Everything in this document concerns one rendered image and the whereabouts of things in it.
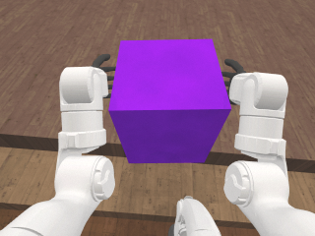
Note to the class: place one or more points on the carton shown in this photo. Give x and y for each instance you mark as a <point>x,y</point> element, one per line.
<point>168,101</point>

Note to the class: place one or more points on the robot right thigh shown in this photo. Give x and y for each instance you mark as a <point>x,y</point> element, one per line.
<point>195,217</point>

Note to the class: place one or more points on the left robot forearm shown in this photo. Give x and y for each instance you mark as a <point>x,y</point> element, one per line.
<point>81,91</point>

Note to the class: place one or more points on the robot right hand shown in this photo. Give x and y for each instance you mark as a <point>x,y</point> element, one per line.
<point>239,70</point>

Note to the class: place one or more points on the robot left hand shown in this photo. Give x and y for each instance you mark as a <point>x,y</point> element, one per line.
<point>96,64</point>

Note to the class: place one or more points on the right robot forearm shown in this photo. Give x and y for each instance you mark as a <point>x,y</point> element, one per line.
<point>262,100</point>

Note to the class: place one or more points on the right robot shin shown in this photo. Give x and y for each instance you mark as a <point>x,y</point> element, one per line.
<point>180,229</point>

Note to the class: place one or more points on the robot right upper arm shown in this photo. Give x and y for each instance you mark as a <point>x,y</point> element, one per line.
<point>261,191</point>

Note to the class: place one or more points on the robot left upper arm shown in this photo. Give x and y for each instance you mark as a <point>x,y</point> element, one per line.
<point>81,183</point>

